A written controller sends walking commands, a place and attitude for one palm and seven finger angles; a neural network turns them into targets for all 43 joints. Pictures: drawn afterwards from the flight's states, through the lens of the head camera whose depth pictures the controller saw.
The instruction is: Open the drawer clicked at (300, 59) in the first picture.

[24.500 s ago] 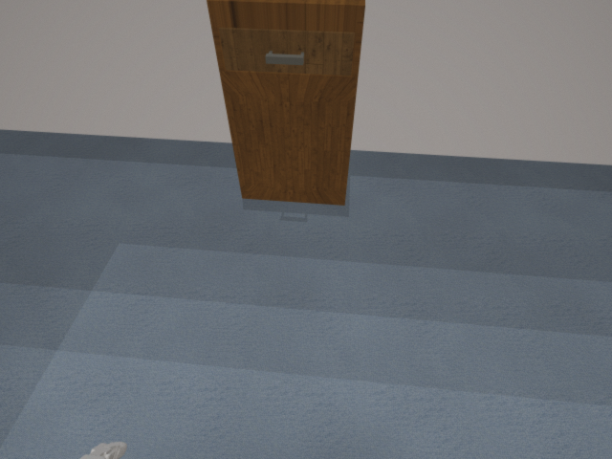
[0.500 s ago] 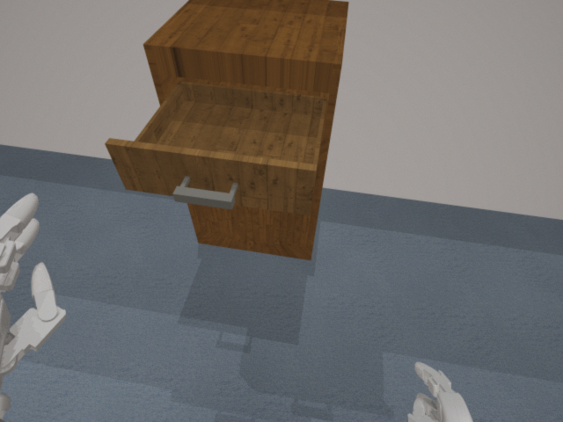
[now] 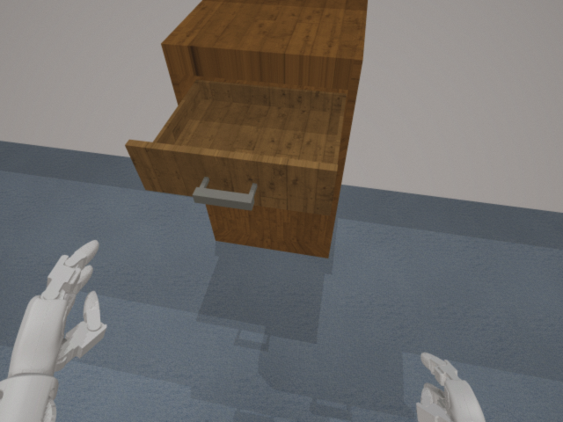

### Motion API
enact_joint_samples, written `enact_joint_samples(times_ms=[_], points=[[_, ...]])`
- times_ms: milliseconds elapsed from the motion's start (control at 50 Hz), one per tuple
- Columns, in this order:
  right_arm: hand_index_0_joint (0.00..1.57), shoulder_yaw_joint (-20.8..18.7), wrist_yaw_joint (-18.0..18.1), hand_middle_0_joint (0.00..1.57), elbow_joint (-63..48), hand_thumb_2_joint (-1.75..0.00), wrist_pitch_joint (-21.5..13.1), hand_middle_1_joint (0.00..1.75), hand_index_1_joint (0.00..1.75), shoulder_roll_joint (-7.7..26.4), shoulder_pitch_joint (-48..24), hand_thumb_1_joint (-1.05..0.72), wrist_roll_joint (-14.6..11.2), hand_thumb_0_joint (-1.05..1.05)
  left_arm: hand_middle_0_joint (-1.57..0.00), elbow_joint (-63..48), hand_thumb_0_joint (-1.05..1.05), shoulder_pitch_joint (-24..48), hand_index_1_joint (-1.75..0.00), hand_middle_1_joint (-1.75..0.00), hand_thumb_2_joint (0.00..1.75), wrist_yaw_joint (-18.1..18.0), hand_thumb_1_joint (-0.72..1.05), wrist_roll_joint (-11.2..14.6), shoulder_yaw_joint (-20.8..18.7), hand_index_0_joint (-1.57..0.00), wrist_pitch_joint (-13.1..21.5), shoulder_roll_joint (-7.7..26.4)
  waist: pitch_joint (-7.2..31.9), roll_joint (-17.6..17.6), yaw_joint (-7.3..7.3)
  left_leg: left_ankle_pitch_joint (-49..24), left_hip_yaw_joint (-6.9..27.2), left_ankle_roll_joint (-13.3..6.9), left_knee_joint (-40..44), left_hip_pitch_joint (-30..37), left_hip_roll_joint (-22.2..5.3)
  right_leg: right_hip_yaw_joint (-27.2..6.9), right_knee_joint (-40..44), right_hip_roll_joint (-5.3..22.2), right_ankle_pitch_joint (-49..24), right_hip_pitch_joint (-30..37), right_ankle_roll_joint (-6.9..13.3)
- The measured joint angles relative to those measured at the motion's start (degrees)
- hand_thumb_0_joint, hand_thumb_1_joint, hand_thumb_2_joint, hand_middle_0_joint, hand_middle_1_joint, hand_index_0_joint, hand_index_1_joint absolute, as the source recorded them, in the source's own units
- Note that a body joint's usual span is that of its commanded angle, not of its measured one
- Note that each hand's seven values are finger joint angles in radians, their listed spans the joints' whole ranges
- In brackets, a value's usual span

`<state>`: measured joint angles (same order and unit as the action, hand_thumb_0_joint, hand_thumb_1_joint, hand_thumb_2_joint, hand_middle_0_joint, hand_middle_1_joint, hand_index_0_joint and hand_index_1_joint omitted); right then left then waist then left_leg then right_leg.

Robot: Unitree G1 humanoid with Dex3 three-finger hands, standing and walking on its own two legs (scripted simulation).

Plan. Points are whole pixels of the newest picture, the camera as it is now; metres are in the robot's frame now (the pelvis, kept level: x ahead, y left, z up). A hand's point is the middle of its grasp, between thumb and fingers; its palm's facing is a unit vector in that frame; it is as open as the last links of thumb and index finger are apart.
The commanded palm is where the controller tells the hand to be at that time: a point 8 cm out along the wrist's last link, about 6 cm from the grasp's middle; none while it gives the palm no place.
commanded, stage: let the arm hang, fingers relaxed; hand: left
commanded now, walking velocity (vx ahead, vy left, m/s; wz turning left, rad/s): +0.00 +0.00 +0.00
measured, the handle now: (226, 191) +0.56 +0.16 -0.06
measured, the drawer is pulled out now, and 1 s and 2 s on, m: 0.30 0.30 0.30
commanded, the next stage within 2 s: look to check the result in 1.02 s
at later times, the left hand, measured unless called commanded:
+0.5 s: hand out of the picture -0.08 +0.19 -0.17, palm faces +0.01 -0.98 -0.21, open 7.3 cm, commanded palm none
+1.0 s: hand out of the picture -0.01 +0.15 -0.17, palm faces +0.01 -0.98 -0.18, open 7.3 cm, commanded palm none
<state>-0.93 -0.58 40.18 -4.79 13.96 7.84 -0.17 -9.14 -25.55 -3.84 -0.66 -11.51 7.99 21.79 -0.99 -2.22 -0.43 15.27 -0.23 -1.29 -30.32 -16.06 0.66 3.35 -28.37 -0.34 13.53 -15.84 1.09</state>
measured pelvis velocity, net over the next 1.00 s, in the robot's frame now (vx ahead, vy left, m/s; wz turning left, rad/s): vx -0.02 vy -0.01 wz -0.03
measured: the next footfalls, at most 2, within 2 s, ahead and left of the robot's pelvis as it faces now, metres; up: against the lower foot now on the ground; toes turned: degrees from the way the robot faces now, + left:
none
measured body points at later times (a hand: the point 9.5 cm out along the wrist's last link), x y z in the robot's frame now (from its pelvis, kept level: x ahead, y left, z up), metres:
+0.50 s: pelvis -0.02 +0.00 +0.01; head +0.01 +0.01 +0.46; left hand -0.07 +0.24 -0.15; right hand -0.07 -0.21 -0.15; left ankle +0.01 +0.10 -0.74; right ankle +0.01 -0.11 -0.74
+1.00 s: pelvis -0.02 -0.01 +0.01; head -0.01 -0.02 +0.46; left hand -0.01 +0.20 -0.15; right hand -0.04 -0.21 -0.16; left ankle +0.01 +0.10 -0.74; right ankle +0.01 -0.11 -0.74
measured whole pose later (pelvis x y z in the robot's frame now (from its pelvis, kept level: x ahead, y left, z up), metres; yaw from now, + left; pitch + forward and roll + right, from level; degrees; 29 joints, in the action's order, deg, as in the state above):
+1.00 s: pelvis -0.02 -0.01 +0.01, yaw -2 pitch -3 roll +0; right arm -0.9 2.2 63.6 0.2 5.6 18.3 1.0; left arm 63.9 -16.2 -2.0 -0.5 -0.9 0.0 7.2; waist -3.4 -0.5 0.6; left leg 12.2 -1.7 -0.3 -24.9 -10.1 -0.5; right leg 1.8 -24.2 -1.6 10.5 -11.1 2.3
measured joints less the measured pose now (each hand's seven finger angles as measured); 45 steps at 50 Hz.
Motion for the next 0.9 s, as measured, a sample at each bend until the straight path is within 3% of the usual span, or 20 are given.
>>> enact_joint_samples(times_ms=[60,120,200,260,360,500,700,900], points=[[0.20,0.1,-0.3,0.20,4.0,-0.90,2.6,0.30,0.30,0.6,-0.6,-0.90,0.9,0.01,-0.20,24.6,0.00,8.0,-0.30,-0.30,0.90,1.9,0.90,-0.8,4.6,-0.20,-7.0,-3.8,0.4,-0.7,0.52,1.2,-0.3,-0.5,-2.5,-0.9,0.6,-0.3,-3.6,0.7,1.8,-1.4,-0.3],[0.20,0.6,0.1,0.20,6.5,-0.90,4.3,0.30,0.30,-0.6,0.5,-0.91,1.4,0.01,-0.19,42.6,0.01,10.9,-0.30,-0.30,0.90,2.7,0.91,-0.9,7.8,-0.20,-11.0,-7.2,-1.0,1.0,1.53,1.3,-0.9,-0.4,-2.6,0.4,0.6,-0.9,-4.3,0.7,2.0,-0.6,-0.3],[0.20,1.2,0.9,0.20,11.0,-0.90,5.5,0.30,0.30,-2.3,3.6,-0.91,1.5,0.00,-0.20,57.3,0.01,10.3,-0.30,-0.30,0.90,3.2,0.92,-0.4,11.3,-0.20,-12.0,-11.6,-3.2,3.6,1.81,0.2,-1.1,-0.3,-0.2,2.7,0.0,-1.1,-1.1,0.1,0.3,1.9,-0.2],[0.20,1.4,1.4,0.20,15.0,-0.90,6.1,0.30,0.30,-3.6,6.6,-0.91,1.4,0.00,-0.20,63.2,0.00,9.3,-0.30,-0.30,0.90,2.5,0.98,-0.2,10.3,-0.21,-11.1,-11.3,-4.3,4.7,0.84,-1.1,-0.7,-0.1,1.7,3.6,-0.4,-0.7,2.1,-0.5,-1.6,3.4,0.1],[0.20,1.0,2.1,0.19,20.2,-0.90,6.5,0.30,0.30,-4.9,10.4,-0.91,1.2,0.01,-0.20,70.0,0.00,6.8,-0.30,-0.30,0.90,2.9,0.97,0.0,10.6,-0.21,-9.9,-10.7,-5.1,3.9,-0.05,-2.5,-0.6,-0.1,4.1,4.5,-0.4,-0.6,5.3,-0.6,-3.4,4.8,0.1],[0.20,0.8,2.6,0.19,23.3,-0.90,6.2,0.30,0.30,-6.6,12.6,-0.91,0.9,0.00,-0.20,74.8,0.01,4.8,-0.30,-0.30,0.90,2.3,0.93,0.2,10.9,-0.20,-9.5,-11.5,-4.9,2.0,0.29,-3.3,-1.2,-0.4,5.5,5.6,-0.1,-1.3,5.7,-0.2,-3.8,5.2,-0.1],[0.20,0.7,2.5,0.20,23.7,-0.90,5.5,0.30,0.30,-9.0,11.7,-0.91,1.1,0.00,-0.20,74.1,0.01,7.1,-0.30,-0.30,0.90,1.9,0.91,0.1,10.9,-0.20,-8.7,-13.9,-3.1,0.9,0.74,-3.5,-1.7,-0.2,5.6,5.4,0.0,-1.8,4.0,-0.1,-3.3,4.1,0.1],[0.20,0.3,2.6,0.19,23.3,-0.90,4.9,0.30,0.30,-9.0,10.5,-0.91,1.1,0.00,-0.20,73.1,0.02,9.3,-0.30,-0.30,0.90,1.7,0.93,0.0,10.7,-0.20,-8.2,-14.9,-2.1,1.7,1.10,-3.1,-1.7,0.6,5.2,5.7,-0.8,-1.7,3.7,-0.9,-2.9,4.3,0.9]])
